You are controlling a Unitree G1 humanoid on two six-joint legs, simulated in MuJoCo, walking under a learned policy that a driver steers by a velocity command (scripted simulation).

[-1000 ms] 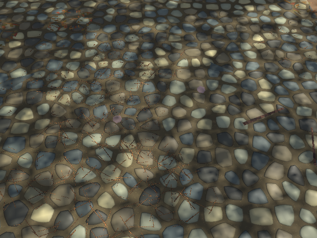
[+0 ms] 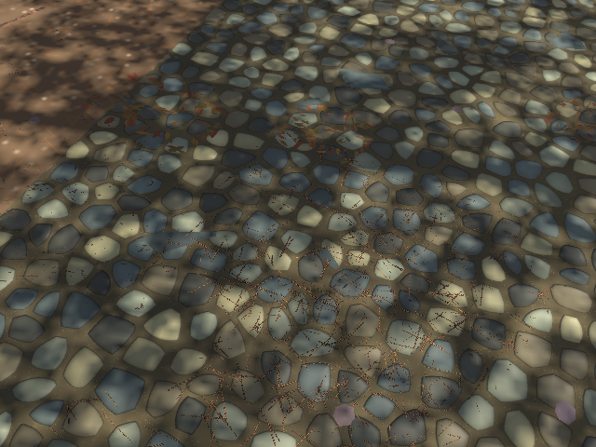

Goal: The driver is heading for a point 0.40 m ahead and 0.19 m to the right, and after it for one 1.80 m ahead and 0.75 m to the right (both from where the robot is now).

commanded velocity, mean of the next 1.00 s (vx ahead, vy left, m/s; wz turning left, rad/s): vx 0.30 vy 0.00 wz -0.45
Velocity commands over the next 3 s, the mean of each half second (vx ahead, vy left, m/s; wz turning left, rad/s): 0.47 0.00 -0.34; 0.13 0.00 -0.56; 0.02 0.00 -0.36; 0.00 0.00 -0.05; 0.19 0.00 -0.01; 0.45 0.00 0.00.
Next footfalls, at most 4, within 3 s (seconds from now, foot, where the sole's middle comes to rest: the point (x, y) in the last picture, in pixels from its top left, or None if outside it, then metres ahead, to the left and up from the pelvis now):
0.38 right None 0.35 -0.13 -0.78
0.92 left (312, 424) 0.54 -0.02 -0.78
1.36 right None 0.36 -0.16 -0.78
1.66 left None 0.48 0.02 -0.78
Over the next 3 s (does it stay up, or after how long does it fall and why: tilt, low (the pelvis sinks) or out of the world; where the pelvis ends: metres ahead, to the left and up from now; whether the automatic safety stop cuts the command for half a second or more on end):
stays up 0.64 -0.27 -0.01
